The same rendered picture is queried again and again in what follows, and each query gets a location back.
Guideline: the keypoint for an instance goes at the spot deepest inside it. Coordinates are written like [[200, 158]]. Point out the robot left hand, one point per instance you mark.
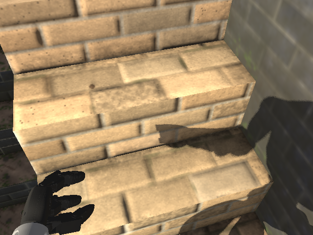
[[42, 207]]

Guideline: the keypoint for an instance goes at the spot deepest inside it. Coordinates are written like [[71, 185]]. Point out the robot left forearm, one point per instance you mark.
[[31, 228]]

